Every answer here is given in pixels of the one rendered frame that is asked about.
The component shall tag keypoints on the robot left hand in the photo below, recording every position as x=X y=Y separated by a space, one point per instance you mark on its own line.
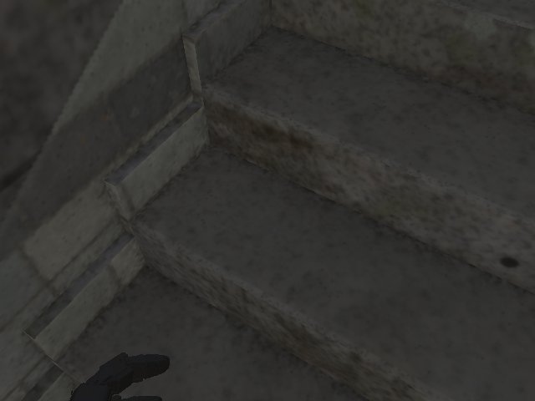
x=118 y=374

